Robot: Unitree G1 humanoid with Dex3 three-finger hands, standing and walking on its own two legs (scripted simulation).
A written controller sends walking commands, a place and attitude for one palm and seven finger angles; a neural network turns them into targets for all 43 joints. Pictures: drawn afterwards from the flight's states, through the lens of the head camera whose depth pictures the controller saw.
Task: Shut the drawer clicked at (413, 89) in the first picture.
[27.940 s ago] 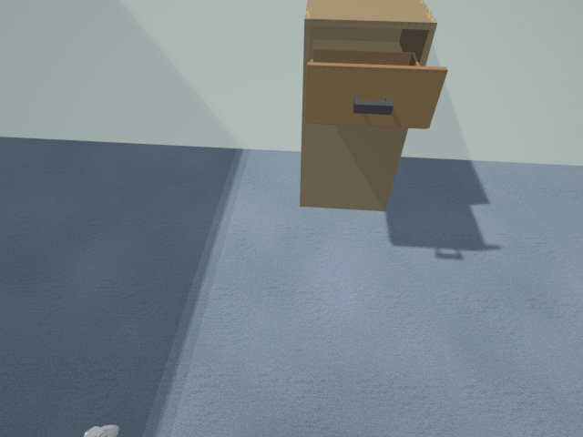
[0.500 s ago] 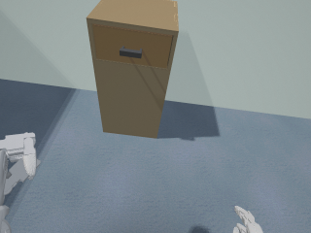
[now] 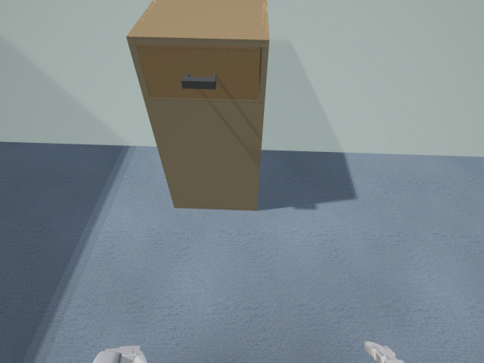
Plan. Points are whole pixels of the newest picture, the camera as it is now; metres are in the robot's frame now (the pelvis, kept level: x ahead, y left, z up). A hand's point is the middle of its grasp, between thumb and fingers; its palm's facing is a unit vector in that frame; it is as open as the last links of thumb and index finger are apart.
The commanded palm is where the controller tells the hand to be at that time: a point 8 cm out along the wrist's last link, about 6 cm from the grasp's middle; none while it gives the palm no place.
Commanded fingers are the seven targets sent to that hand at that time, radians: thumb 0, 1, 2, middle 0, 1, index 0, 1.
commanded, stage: let the arm hang, fingers relaxed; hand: left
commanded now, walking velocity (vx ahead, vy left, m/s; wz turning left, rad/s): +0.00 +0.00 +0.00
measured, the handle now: (200, 79) +0.92 +0.16 -0.01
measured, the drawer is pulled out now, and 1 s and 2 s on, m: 0.00 0.00 0.00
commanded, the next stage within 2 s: look to check the result in 0.88 s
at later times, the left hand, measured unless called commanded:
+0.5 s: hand out of the picture -0.04 +0.17 -0.16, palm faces +0.02 -0.98 -0.22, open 6.6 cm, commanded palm none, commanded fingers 0.00 0.90 0.90 -0.20 -0.30 -0.20 -0.30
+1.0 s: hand out of the picture -0.01 +0.13 -0.16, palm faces +0.03 -0.98 -0.17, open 7.3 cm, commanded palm none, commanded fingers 0.00 0.90 0.90 -0.20 -0.30 -0.20 -0.30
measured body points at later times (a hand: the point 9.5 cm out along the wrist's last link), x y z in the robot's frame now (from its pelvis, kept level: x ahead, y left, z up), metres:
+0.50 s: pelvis +0.00 -0.01 +0.01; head +0.01 -0.02 +0.46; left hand -0.04 +0.22 -0.14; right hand -0.02 -0.22 -0.15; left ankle +0.06 +0.08 -0.73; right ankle -0.02 -0.14 -0.73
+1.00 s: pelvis +0.01 -0.03 +0.01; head +0.02 -0.03 +0.46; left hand -0.01 +0.18 -0.15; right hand -0.02 -0.23 -0.15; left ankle +0.06 +0.08 -0.73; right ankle -0.02 -0.14 -0.73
